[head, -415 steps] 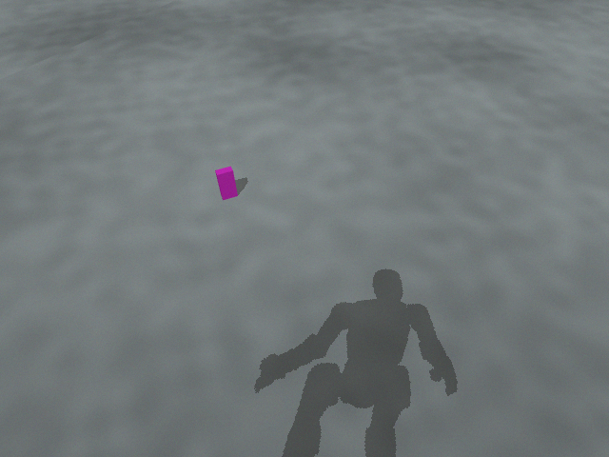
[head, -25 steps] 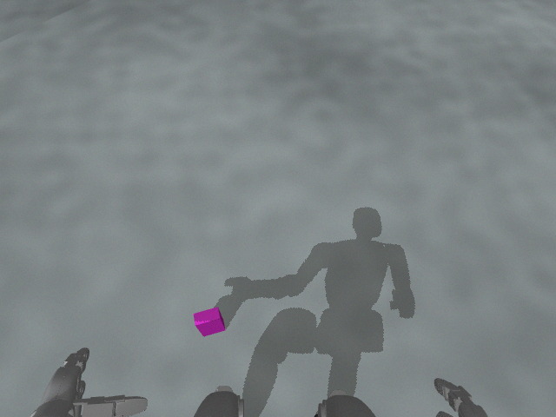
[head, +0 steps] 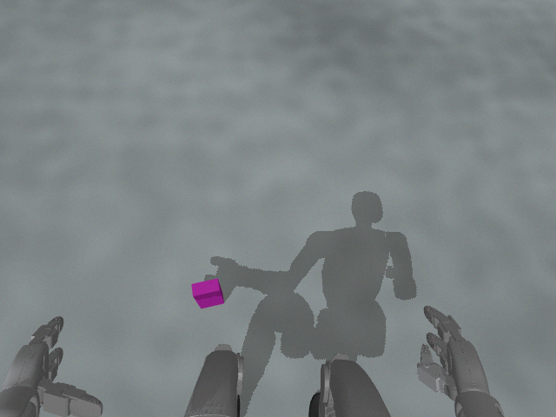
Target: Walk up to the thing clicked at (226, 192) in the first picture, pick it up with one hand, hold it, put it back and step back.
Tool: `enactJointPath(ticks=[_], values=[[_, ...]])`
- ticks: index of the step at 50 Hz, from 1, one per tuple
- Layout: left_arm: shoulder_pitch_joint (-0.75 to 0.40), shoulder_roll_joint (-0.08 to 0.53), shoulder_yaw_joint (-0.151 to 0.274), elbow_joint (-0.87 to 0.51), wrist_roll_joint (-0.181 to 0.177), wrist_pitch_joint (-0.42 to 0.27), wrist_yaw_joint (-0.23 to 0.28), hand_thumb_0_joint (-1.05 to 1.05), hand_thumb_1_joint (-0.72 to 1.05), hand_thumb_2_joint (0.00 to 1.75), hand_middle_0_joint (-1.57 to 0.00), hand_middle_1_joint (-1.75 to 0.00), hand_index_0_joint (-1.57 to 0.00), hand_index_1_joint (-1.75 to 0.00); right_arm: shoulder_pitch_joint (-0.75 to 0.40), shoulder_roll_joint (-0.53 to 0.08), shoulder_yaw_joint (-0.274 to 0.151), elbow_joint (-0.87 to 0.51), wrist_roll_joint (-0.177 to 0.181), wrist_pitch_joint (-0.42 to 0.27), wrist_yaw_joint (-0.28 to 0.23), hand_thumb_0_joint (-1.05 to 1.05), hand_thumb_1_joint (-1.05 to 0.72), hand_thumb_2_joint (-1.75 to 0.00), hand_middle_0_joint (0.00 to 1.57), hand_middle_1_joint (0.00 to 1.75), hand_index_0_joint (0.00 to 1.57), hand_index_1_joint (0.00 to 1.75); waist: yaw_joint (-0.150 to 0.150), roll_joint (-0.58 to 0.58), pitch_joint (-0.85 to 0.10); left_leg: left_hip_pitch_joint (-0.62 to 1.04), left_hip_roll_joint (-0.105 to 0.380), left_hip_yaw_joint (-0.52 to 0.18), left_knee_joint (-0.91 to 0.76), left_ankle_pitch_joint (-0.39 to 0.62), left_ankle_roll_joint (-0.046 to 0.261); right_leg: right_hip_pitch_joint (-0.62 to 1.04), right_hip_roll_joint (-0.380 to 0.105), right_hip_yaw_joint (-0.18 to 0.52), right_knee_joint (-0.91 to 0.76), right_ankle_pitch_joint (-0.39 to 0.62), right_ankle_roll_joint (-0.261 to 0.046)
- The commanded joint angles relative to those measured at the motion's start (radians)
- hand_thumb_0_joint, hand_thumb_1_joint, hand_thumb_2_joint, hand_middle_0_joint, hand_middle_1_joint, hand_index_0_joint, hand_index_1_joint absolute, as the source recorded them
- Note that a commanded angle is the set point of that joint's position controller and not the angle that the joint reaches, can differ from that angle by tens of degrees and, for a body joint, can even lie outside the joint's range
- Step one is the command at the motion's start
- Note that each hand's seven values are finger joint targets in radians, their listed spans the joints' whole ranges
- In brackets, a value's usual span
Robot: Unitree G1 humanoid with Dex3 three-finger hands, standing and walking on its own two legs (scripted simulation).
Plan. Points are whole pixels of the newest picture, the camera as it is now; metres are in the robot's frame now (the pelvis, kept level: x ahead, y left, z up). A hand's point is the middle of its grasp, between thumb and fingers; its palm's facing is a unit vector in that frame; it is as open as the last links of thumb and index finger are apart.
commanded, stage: go down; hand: left
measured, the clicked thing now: (208, 294) +0.41 +0.21 -0.58
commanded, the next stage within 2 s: none
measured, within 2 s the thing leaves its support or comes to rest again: neither
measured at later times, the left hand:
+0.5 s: hand (83, 315) +0.27 +0.37 -0.20, palm faces +0.20 -0.97 -0.17, open 17.6 cm
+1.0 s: hand (87, 302) +0.30 +0.39 -0.24, palm faces +0.19 -0.98 -0.11, open 17.6 cm
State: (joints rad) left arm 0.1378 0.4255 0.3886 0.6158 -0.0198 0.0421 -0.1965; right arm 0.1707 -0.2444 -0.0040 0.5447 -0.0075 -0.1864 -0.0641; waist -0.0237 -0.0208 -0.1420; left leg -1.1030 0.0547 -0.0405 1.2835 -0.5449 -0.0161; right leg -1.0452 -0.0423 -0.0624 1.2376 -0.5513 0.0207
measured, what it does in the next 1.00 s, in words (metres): lowers itself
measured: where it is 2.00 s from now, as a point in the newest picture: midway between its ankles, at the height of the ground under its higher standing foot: outside the picture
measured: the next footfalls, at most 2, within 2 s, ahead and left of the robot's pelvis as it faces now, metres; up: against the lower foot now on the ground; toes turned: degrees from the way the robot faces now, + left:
none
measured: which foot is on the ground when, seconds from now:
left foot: down 0.00-1.00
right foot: down 0.00-1.00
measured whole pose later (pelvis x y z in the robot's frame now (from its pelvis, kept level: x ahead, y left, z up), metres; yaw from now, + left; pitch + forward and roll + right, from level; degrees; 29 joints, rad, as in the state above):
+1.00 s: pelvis -0.06 +0.00 -0.22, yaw -5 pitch +33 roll -6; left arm -0.42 0.80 0.80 0.99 -0.17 -0.31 -0.65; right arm 0.10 -0.34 0.06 0.69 -0.04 -0.19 -0.05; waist -0.04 -0.03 -0.14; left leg -1.99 0.05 -0.12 2.09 -0.68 -0.03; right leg -1.92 -0.03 -0.07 2.03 -0.69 0.01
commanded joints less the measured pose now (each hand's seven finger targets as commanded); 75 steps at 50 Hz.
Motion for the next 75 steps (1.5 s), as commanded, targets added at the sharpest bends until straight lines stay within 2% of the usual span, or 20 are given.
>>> enactJointPath(ticks=[1,4,8,10,12,15,18,24,30,36,37,51,53,55,57,61,67,70,73,75], values=[[-0.189,0.318,0.164,-0.075,-0.055,-0.194,-0.078,0.00,-0.61,0.00,-0.11,-0.03,-0.11,-0.03,0.034,-0.184,-0.061,-0.085,-0.002,-0.058,-0.015,0.00,-0.89,-0.89,0.20,0.30,0.20,0.30,0.001,0.133,-0.298,0.077,-0.027,0.006,-0.031,0.174,0.027,-0.049,0.030,0.037,0.015,0.146,-0.042],[-0.216,0.385,0.216,-0.010,-0.078,-0.255,-0.138,0.00,-0.61,0.00,-0.11,-0.02,-0.11,-0.02,0.025,-0.205,-0.058,-0.078,-0.003,-0.060,-0.011,0.00,-0.87,-0.89,0.20,0.30,0.20,0.30,0.021,0.156,-0.382,0.029,-0.028,0.000,0.044,0.183,0.023,-0.117,0.029,0.047,0.090,0.134,-0.046],[-0.263,0.400,0.241,0.081,-0.099,-0.305,-0.208,0.00,-0.61,0.00,-0.10,-0.03,-0.10,-0.02,0.024,-0.234,-0.063,-0.053,-0.007,-0.051,-0.008,0.00,-0.88,-0.89,0.20,0.30,0.20,0.30,0.037,0.178,-0.470,0.012,-0.021,-0.034,0.106,0.195,0.017,-0.243,0.033,0.022,0.192,0.126,-0.055],[-0.285,0.464,0.304,0.083,-0.112,-0.328,-0.232,0.00,-0.61,0.00,-0.09,-0.02,-0.09,-0.01,0.030,-0.253,-0.066,-0.044,-0.008,-0.046,-0.005,0.00,-0.88,-0.89,0.20,0.30,0.20,0.30,0.055,0.168,-0.520,-0.014,-0.021,-0.042,0.139,0.216,0.018,-0.259,0.034,0.016,0.237,0.144,-0.056],[-0.319,0.468,0.306,0.097,-0.122,-0.342,-0.257,0.00,-0.61,0.00,-0.08,-0.02,-0.09,-0.02,0.027,-0.252,-0.065,-0.028,-0.012,-0.045,-0.006,0.00,-0.88,-0.89,0.20,0.30,0.20,0.30,0.044,0.160,-0.517,-0.065,-0.025,-0.032,0.180,0.186,0.023,-0.276,0.035,0.026,0.247,0.120,-0.054],[-0.388,0.560,0.374,0.058,-0.134,-0.367,-0.279,0.00,-0.61,0.00,-0.07,-0.03,-0.08,-0.03,0.038,-0.267,-0.062,-0.001,-0.014,-0.040,-0.007,0.00,-0.88,-0.89,0.20,0.30,0.20,0.30,0.059,0.187,-0.602,-0.049,-0.023,-0.037,0.240,0.265,0.025,-0.327,0.038,0.019,0.310,0.165,-0.058],[-0.455,0.554,0.376,0.108,-0.147,-0.375,-0.308,0.00,-0.61,0.01,-0.07,-0.04,-0.07,-0.03,0.043,-0.268,-0.055,0.029,-0.017,-0.036,-0.008,0.00,-0.88,-0.89,0.20,0.30,0.20,0.30,0.031,0.179,-0.557,-0.133,-0.022,-0.040,0.283,0.192,0.029,-0.396,0.039,0.016,0.346,0.113,-0.058],[-0.536,0.649,0.428,0.171,-0.155,-0.393,-0.351,0.00,-0.60,0.01,-0.06,-0.04,-0.07,-0.03,0.033,-0.278,-0.042,0.035,-0.018,-0.034,-0.013,0.00,-0.87,-0.89,0.20,0.30,0.20,0.30,0.036,0.163,-0.521,-0.292,-0.020,-0.036,0.323,-0.020,0.030,-0.445,0.039,0.028,0.378,-0.038,-0.051],[-0.618,0.711,0.441,0.193,-0.162,-0.406,-0.394,0.00,-0.59,0.02,-0.06,-0.06,-0.07,-0.04,0.037,-0.296,-0.032,0.050,-0.017,-0.037,-0.015,0.00,-0.88,-0.89,0.20,0.30,0.20,0.30,0.030,0.193,-0.526,-0.343,-0.016,-0.039,0.371,-0.069,0.031,-0.527,0.045,0.010,0.441,-0.069,-0.054],[-0.631,0.766,0.478,0.201,-0.180,-0.409,-0.418,0.00,-0.61,0.03,-0.06,-0.06,-0.07,-0.05,0.051,-0.301,-0.020,0.060,-0.021,-0.038,-0.014,0.00,-0.88,-0.90,0.20,0.30,0.20,0.30,0.039,0.178,-0.582,-0.396,-0.019,-0.014,0.456,0.011,0.035,-0.498,0.046,0.014,0.484,-0.019,-0.053],[-0.622,0.735,0.466,0.216,-0.180,-0.407,-0.427,0.00,-0.58,0.03,-0.05,-0.06,-0.07,-0.05,0.048,-0.302,-0.021,0.069,-0.021,-0.039,-0.013,0.00,-0.88,-0.90,0.20,0.30,0.20,0.30,0.036,0.185,-0.574,-0.389,-0.019,-0.021,0.451,0.007,0.033,-0.529,0.048,0.001,0.502,-0.018,-0.056],[-0.702,0.804,0.509,0.198,-0.195,-0.411,-0.462,0.00,-0.61,0.03,-0.06,-0.08,-0.07,-0.07,0.052,-0.324,-0.013,0.087,-0.032,-0.032,-0.010,0.00,-0.89,-0.90,0.20,0.30,0.20,0.30,0.037,0.226,-0.592,-0.413,-0.014,-0.027,0.542,0.059,0.031,-0.622,0.051,-0.021,0.609,0.026,-0.059],[-0.716,0.772,0.485,0.217,-0.192,-0.409,-0.471,0.00,-0.61,0.03,-0.05,-0.08,-0.07,-0.06,0.054,-0.324,-0.012,0.103,-0.033,-0.031,-0.009,0.00,-0.89,-0.90,0.20,0.30,0.20,0.30,0.026,0.235,-0.572,-0.408,-0.013,-0.037,0.548,0.062,0.029,-0.669,0.052,-0.029,0.630,0.026,-0.063],[-0.745,0.838,0.519,0.199,-0.188,-0.412,-0.464,0.00,-0.61,0.02,-0.06,-0.07,-0.07,-0.06,0.053,-0.326,-0.009,0.085,-0.033,-0.029,-0.008,0.00,-0.89,-0.90,0.20,0.30,0.20,0.30,0.033,0.222,-0.590,-0.446,-0.016,-0.026,0.559,0.040,0.032,-0.637,0.052,-0.025,0.626,0.011,-0.059],[-0.735,0.803,0.497,0.231,-0.184,-0.409,-0.471,0.00,-0.61,0.03,-0.06,-0.07,-0.07,-0.06,0.049,-0.327,-0.006,0.098,-0.036,-0.027,-0.005,0.00,-0.89,-0.90,0.20,0.30,0.20,0.30,0.029,0.235,-0.557,-0.450,-0.013,-0.034,0.555,0.009,0.030,-0.672,0.052,-0.031,0.645,-0.008,-0.061],[-0.788,0.842,0.503,0.233,-0.183,-0.417,-0.472,0.00,-0.61,0.01,-0.06,-0.06,-0.07,-0.05,0.047,-0.327,-0.002,0.099,-0.037,-0.025,0.000,0.00,-0.89,-0.90,0.20,0.30,0.20,0.30,0.021,0.219,-0.535,-0.499,-0.012,-0.033,0.567,-0.070,0.036,-0.692,0.054,-0.033,0.647,-0.067,-0.056],[-0.799,0.844,0.499,0.275,-0.189,-0.418,-0.485,0.00,-0.61,0.01,-0.05,-0.07,-0.07,-0.05,0.058,-0.330,0.010,0.111,-0.039,-0.020,0.005,0.00,-0.89,-0.90,0.20,0.30,0.20,0.30,0.013,0.214,-0.533,-0.528,-0.016,-0.025,0.601,-0.046,0.037,-0.700,0.054,-0.034,0.669,-0.056,-0.058],[-0.822,0.907,0.525,0.240,-0.187,-0.424,-0.483,0.00,-0.61,0.01,-0.05,-0.06,-0.07,-0.04,0.055,-0.335,0.010,0.107,-0.037,-0.019,0.008,0.00,-0.89,-0.90,0.20,0.30,0.20,0.30,0.030,0.226,-0.558,-0.535,-0.017,-0.019,0.609,-0.063,0.039,-0.692,0.055,-0.031,0.672,-0.072,-0.057],[-0.788,0.845,0.499,0.299,-0.194,-0.417,-0.493,0.00,-0.61,0.01,-0.05,-0.07,-0.07,-0.05,0.061,-0.335,0.011,0.113,-0.035,-0.018,0.012,0.00,-0.89,-0.90,0.20,0.30,0.20,0.30,0.010,0.207,-0.533,-0.546,-0.018,-0.024,0.621,-0.047,0.037,-0.715,0.055,-0.038,0.684,-0.059,-0.058],[-0.807,0.890,0.524,0.262,-0.198,-0.423,-0.490,0.00,-0.61,0.01,-0.05,-0.07,-0.07,-0.05,0.067,-0.339,0.012,0.116,-0.033,-0.015,0.013,0.00,-0.89,-0.90,0.20,0.30,0.20,0.30,0.027,0.222,-0.556,-0.534,-0.018,-0.022,0.627,-0.024,0.036,-0.716,0.056,-0.036,0.695,-0.046,-0.060]])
